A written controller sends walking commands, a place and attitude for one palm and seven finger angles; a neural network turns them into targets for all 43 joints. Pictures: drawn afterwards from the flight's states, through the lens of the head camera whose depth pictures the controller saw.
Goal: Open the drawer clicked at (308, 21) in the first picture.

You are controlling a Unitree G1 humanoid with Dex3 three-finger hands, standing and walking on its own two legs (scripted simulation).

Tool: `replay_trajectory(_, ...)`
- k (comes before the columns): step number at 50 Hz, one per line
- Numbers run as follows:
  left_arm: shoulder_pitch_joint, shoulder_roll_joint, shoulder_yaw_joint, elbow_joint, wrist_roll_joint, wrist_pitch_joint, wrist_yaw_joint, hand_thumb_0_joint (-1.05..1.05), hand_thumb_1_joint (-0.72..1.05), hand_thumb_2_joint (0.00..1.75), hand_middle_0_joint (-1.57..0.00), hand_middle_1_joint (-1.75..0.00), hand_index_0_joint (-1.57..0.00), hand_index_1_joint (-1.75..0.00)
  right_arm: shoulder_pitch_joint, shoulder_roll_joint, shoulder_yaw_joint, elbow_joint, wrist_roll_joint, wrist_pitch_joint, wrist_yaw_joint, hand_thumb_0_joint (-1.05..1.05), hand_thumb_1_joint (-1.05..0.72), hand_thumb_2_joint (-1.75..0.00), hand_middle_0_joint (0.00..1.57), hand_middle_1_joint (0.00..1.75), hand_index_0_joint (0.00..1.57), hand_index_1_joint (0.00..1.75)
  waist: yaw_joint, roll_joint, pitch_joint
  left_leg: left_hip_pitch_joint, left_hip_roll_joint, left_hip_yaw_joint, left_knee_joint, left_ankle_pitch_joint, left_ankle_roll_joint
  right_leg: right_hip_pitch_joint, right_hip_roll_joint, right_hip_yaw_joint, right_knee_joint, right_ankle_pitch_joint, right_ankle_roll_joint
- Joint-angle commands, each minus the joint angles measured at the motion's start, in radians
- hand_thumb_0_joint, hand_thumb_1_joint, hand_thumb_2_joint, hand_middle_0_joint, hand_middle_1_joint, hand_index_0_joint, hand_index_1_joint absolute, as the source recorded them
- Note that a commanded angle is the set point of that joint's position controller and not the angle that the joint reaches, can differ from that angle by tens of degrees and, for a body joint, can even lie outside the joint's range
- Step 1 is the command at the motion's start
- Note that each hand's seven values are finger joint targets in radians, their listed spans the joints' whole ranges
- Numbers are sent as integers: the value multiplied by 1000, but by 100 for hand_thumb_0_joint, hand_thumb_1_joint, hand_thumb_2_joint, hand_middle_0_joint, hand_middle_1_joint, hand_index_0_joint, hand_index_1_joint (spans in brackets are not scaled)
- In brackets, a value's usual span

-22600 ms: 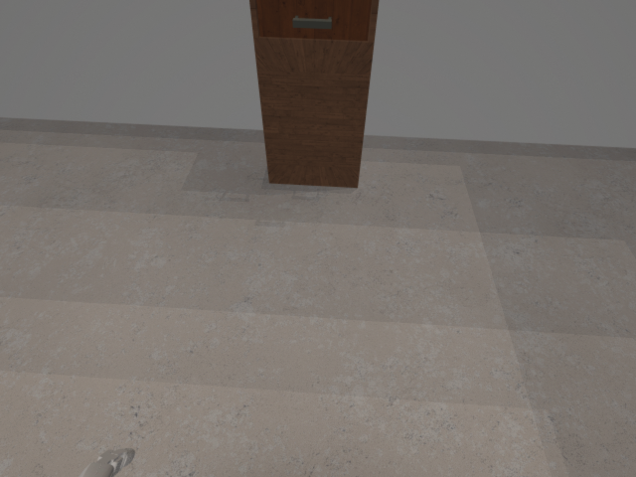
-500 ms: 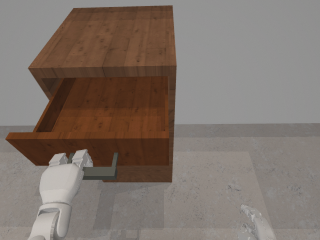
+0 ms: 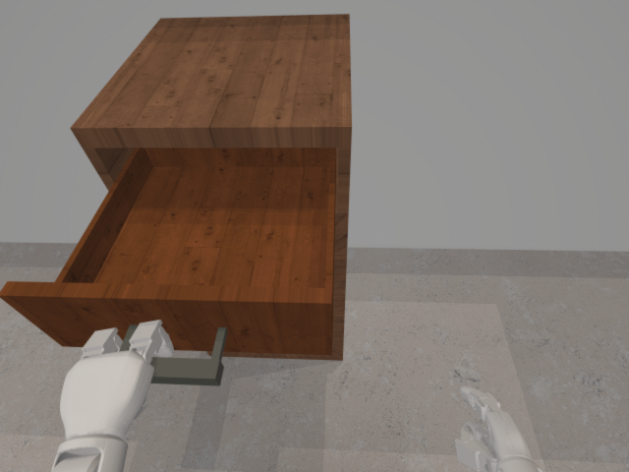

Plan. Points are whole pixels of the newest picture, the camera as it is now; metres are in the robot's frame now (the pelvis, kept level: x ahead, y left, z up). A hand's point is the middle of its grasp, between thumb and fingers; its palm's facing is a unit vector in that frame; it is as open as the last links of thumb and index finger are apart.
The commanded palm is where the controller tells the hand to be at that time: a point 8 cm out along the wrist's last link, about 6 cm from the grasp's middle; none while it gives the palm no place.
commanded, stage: pull the drawer open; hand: left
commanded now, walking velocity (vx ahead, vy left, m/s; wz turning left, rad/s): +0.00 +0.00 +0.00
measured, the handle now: (171, 352) +0.24 +0.21 +0.03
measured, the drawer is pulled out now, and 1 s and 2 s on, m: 0.28 0.30 0.29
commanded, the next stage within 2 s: open the thumb to release the handle in 0.44 s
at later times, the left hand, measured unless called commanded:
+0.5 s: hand (125, 422) +0.17 +0.25 +0.01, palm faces +0.00 -0.11 -0.99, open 5.4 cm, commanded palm +0.13 +0.24 +0.06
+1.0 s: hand (110, 419) +0.17 +0.27 +0.01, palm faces +0.02 -0.07 -1.00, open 11.4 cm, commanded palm +0.15 +0.26 +0.06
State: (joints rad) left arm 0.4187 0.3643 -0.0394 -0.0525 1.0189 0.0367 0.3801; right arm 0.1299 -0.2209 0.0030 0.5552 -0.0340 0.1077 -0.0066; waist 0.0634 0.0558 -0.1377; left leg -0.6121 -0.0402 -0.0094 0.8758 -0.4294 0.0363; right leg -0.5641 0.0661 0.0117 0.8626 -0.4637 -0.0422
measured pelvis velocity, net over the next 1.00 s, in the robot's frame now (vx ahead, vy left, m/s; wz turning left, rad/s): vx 0.00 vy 0.00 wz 0.01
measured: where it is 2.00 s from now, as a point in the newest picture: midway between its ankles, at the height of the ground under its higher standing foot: outside the picture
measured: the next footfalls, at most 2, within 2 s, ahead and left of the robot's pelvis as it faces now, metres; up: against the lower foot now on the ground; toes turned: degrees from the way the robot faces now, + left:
none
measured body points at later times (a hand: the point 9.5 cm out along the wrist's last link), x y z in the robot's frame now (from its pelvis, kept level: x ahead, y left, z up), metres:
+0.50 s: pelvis +0.01 +0.00 -0.01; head +0.04 -0.02 +0.44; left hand +0.16 +0.25 +0.06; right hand +0.21 -0.22 -0.11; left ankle +0.00 +0.10 -0.70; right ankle -0.02 -0.10 -0.70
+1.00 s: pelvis +0.00 +0.00 -0.01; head +0.03 -0.02 +0.44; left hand +0.16 +0.27 +0.06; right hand +0.21 -0.22 -0.11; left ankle +0.00 +0.10 -0.70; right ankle -0.02 -0.10 -0.70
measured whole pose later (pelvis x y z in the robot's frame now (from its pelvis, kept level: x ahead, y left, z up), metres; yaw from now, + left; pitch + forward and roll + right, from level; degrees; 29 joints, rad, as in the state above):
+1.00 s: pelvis +0.00 +0.00 -0.01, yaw +0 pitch +11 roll -1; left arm 0.53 0.41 0.02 -0.12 1.00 -0.03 0.42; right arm 0.13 -0.23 0.00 0.53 -0.03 0.13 -0.01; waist 0.07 0.06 -0.14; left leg -0.67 -0.04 -0.02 0.94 -0.45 0.04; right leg -0.62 0.07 0.00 0.92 -0.49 -0.04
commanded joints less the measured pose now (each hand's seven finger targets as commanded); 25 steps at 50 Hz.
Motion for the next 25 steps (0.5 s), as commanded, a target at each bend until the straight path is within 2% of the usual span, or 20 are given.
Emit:
replay_trajectory(1,84,152,95,-252,-9,-49,41,0,90,90,-40,-135,-40,-135,-130,-109,-40,-172,-2,-51,-3,0,-90,-90,20,30,20,30,14,-30,-154,171,6,-13,-88,308,0,33,-21,16,-120,372,-9)
replay_trajectory(4,140,164,121,-255,-7,-64,52,0,90,90,-40,-135,-40,-135,-125,-109,-44,-177,-2,-48,2,0,-90,-90,20,30,20,30,16,-25,-116,147,6,-14,-82,281,0,9,-17,11,-115,337,-10)
replay_trajectory(6,140,172,133,-282,-2,-70,64,0,90,90,-40,-135,-40,-135,-127,-112,-43,-178,-8,-43,8,0,-90,-90,20,30,20,30,18,-20,-146,153,5,-13,-72,283,-1,-1,-19,16,-105,338,-13)
replay_trajectory(9,220,158,133,-290,-4,-80,82,0,90,90,-40,-135,-40,-135,-115,-113,-50,-189,-9,-40,15,0,-90,-90,20,30,20,30,20,-21,-146,143,6,-13,-56,290,-2,-15,-18,6,-87,337,-12)
replay_trajectory(10,222,170,150,-290,-7,-78,85,0,90,90,-40,-135,-40,-135,-118,-116,-48,-192,-6,-37,15,0,-90,-90,20,30,20,30,20,-28,-146,138,6,-16,-54,288,-2,-17,-14,13,-88,338,-15)
replay_trajectory(12,246,151,134,-306,-10,-81,88,0,90,90,-40,-135,-40,-135,-115,-114,-52,-199,-6,-35,18,0,-90,-90,20,30,20,30,21,-27,-149,133,7,-15,-48,281,-1,-26,-16,7,-79,326,-13)
replay_trajectory(15,278,166,155,-314,-17,-74,95,0,90,90,-40,-135,-40,-135,-118,-119,-51,-207,-4,-31,20,0,-90,-90,20,30,20,30,26,-23,-159,133,10,-17,-45,289,-3,-31,-13,14,-75,322,-16)
replay_trajectory(17,317,152,141,-329,-18,-71,96,0,90,90,-40,-135,-40,-135,-112,-114,-51,-211,-2,-30,26,0,-90,-90,20,30,20,30,30,-23,-166,130,13,-15,-42,307,-3,-27,-14,6,-64,333,-14)
replay_trajectory(19,342,146,127,-356,-19,-69,97,0,90,90,-40,-135,-40,-135,-109,-116,-50,-218,-2,-30,32,0,-90,-90,20,30,20,30,32,2,-180,143,18,-17,-34,352,-4,-35,-16,2,-54,346,-13)
replay_trajectory(20,348,156,139,-367,-22,-63,100,0,90,90,-40,-135,-40,-135,-112,-121,-48,-226,-1,-27,33,0,-90,-90,20,30,20,30,32,0,-193,149,23,-20,-32,376,-6,-34,-15,7,-52,350,-14)
replay_trajectory(22,346,138,116,-366,-18,-59,99,0,90,90,-40,-135,-40,-135,-105,-116,-50,-222,-1,-28,37,0,-90,-90,20,30,20,30,24,-13,-169,142,24,-21,-27,367,-5,-50,-14,0,-48,345,-12)
replay_trajectory(25,356,140,119,-364,-22,-55,102,0,90,90,-40,-135,-40,-135,-102,-120,-46,-233,0,-26,40,0,-90,-90,20,30,20,30,22,-26,-159,134,27,-27,-26,371,-5,-59,-14,-3,-46,334,-12)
